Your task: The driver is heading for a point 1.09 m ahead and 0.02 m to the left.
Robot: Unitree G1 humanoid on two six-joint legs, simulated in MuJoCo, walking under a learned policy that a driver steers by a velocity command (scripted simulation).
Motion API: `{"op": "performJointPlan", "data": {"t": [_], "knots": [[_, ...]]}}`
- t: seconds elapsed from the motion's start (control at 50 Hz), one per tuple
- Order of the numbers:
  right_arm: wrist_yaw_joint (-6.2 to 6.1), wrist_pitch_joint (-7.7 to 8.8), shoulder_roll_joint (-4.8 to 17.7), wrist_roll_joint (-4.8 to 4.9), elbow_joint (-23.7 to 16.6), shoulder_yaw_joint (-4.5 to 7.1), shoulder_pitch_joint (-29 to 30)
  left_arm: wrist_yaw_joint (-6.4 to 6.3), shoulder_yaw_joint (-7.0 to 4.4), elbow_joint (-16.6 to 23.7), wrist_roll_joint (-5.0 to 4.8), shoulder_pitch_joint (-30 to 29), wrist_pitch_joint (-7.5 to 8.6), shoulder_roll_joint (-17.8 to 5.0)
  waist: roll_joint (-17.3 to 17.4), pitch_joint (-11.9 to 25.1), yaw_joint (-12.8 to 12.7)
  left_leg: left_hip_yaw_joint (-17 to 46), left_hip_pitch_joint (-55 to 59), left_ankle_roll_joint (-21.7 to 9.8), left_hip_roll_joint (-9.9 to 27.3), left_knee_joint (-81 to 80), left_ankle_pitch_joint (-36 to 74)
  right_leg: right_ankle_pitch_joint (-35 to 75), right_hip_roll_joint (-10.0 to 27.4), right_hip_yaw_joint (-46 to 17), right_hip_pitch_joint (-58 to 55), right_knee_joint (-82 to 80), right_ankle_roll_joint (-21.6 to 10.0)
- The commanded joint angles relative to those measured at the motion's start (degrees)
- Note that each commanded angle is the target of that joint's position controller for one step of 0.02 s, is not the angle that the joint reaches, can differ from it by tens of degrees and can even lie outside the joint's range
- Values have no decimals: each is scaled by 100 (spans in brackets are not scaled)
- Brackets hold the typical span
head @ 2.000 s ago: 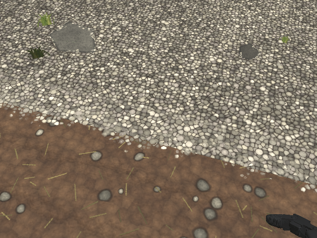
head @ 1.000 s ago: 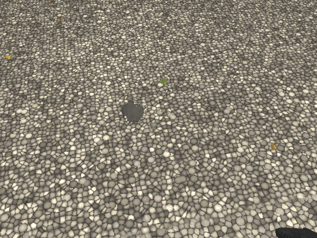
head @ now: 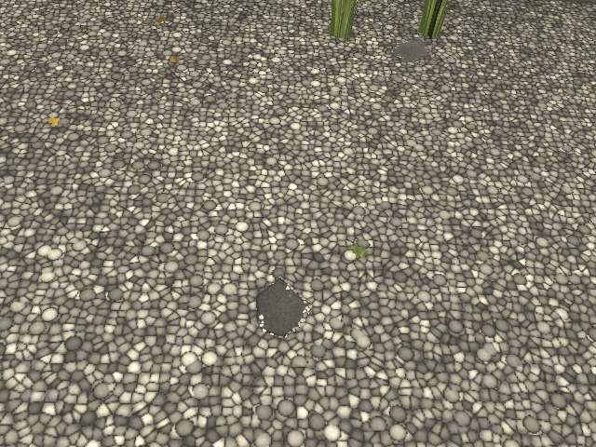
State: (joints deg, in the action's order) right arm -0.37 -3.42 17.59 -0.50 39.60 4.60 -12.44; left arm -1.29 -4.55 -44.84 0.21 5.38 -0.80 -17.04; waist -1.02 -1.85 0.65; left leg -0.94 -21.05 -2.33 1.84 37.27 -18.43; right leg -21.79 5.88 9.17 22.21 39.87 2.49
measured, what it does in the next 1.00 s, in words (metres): steps on the spot: right foot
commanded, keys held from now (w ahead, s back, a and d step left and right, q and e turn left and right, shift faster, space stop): q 0.18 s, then no key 0.82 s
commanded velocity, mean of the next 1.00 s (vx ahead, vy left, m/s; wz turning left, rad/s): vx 0.01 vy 0.00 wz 0.23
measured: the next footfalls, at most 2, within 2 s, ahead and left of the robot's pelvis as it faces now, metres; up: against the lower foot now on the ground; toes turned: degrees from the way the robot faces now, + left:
right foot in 0.44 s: +0.08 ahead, -0.14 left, +0.00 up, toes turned +12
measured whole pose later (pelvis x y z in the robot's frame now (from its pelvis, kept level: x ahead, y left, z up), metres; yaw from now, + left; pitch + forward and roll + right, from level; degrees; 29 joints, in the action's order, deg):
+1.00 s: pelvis +0.03 -0.03 +0.01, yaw +12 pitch -2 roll +0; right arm -1.6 -0.9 13.7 -0.9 43.1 2.5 -12.4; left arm -0.2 -0.8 -52.0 0.4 8.6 0.9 -14.3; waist 0.2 -2.3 -0.2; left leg 6.2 -13.9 0.2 -2.5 30.0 -14.5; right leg -17.6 -0.6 -0.6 10.5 29.6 -0.3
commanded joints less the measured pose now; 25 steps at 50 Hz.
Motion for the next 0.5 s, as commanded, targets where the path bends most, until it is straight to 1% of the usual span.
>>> {"op": "performJointPlan", "data": {"t": [0.02, 0.04, 0.06, 0.08, 0.1, 0.12, 0.14, 0.18, 0.22, 0.26, 0.3, 0.34, 0.36, 0.38, 0.4, 0.42, 0.44, 0.46, 0.48, 0.5], "knots": [[-3, 265, 1424, -206, -422, 342, -498, -78, -157, 599, 20, -579, 22, -591, 1350, 408, 278, 2860, 1033, -1632, 1770, -2118, 2033, -1356, -539, -1070, 1807, 2546, 24], [-13, 351, 1276, -112, -448, 305, -202, -113, -192, 529, -30, -436, 5, -614, 1083, 384, 79, 2458, 1046, -1294, 1497, -2051, 1717, -781, -447, -1205, 1848, 2570, -74], [-40, 362, 1046, 3, -507, 243, 72, -163, -224, 374, 14, -282, -15, -628, 826, 466, -35, 2202, 1091, -1016, 1294, -1964, 1541, -400, -378, -1269, 1807, 2522, -75], [-79, 349, 936, 63, -553, 195, 240, -187, -246, 334, 60, -209, -20, -657, 896, 513, -103, 2034, 1015, -929, 1185, -1911, 1776, -131, -400, -1266, 1664, 2551, -31], [-116, 335, 843, 51, -590, 150, 245, -172, -250, 316, 54, -163, 0, -628, 912, 636, -139, 1937, 1002, -915, 1075, -1870, 2048, 48, -464, -1262, 1480, 2644, 5], [-144, 327, 806, 35, -612, 134, 200, -156, -243, 307, 22, -117, 24, -579, 867, 749, -145, 1885, 1113, -927, 1016, -1829, 2228, 185, -519, -1275, 1419, 2598, 36], [-166, 324, 807, 37, -627, 137, 139, -145, -227, 307, -5, -125, 43, -532, 822, 806, -117, 1875, 1253, -940, 982, -1790, 2344, 271, -555, -1295, 1417, 2417, 66], [-203, 302, 866, 75, -639, 168, 19, -132, -177, 352, -25, -259, 70, -425, 806, 801, -28, 1979, 1514, -959, 953, -1725, 2317, 340, -594, -1353, 1455, 1760, 140], [-226, 268, 869, 63, -675, 173, 46, -92, -134, 324, -34, -263, 77, -382, 875, 845, 27, 1998, 1573, -976, 946, -1689, 2086, 375, -572, -1352, 1212, 1190, 205], [-205, 237, 862, 25, -689, 166, 74, -42, -108, 298, -50, -242, 80, -385, 971, 813, 83, 2056, 1355, -1037, 944, -1677, 1919, 280, -551, -1301, 789, 784, 219], [-153, 209, 855, -2, -681, 150, 112, 0, -101, 282, -73, -193, 91, -434, 1012, 747, 123, 2149, 1118, -1094, 946, -1647, 1944, 133, -556, -1230, 386, 474, 188], [-108, 186, 826, 3, -658, 122, 160, 39, -93, 276, -84, -149, 115, -469, 1000, 692, 149, 2294, 1082, -1117, 959, -1563, 2089, 38, -558, -1186, 140, 137, 135], [-95, 176, 799, 17, -643, 103, 198, 62, -84, 268, -84, -105, 134, -465, 984, 678, 129, 2357, 1098, -1101, 947, -1497, 2183, 67, -562, -1166, 7, -124, 94], [-89, 168, 753, 42, -631, 75, 281, 89, -71, 235, -81, 0, 157, -432, 944, 677, 42, 2358, 1076, -1038, 881, -1397, 2253, 293, -573, -1126, -232, -572, 36], [-89, 159, 682, 78, -617, 39, 373, 121, -51, 171, -63, 165, 188, -373, 889, 676, -97, 2289, 973, -905, 751, -1287, 2229, 844, -595, -1056, -633, -1299, -48], [-94, 171, 610, 92, -569, 12, 290, 145, -45, 132, -2, 283, 213, -415, 756, 674, -149, 2208, 771, -678, 588, -1220, 1945, 1613, -482, -1140, -1114, -1868, -168], [-97, 210, 452, 11, -553, -38, 138, 132, -84, 156, 109, 398, 225, -713, 250, 775, -49, 1898, 429, -340, 258, -807, 1230, 2352, 164, -1710, -1602, -1955, -400], [-58, 275, 313, -49, -558, -63, -179, 103, -132, 175, 140, 153, 202, -1053, -783, 676, 375, 1108, 18, -19, -464, -391, -6, 3142, 813, -2385, -1593, -1891, -930], [-64, 299, 410, -110, -579, -53, 20, 104, -28, 181, 143, -49, 207, -670, -1091, 625, 275, 867, 268, 205, -368, -447, -420, 2591, 1103, -2715, -1060, -2070, -1386], [-73, 298, 559, -92, -535, -6, 168, 112, 41, 245, 124, -264, 228, -472, -900, 492, 220, 838, 459, 265, -282, -516, -131, 2164, 849, -2510, -973, -2097, -1288]]}}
